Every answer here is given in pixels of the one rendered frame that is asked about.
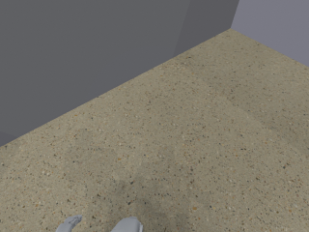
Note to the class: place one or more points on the left robot hand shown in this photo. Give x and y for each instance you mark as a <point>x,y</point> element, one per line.
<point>69,223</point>

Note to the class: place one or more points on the left robot thigh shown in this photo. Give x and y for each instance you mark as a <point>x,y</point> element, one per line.
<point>128,224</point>

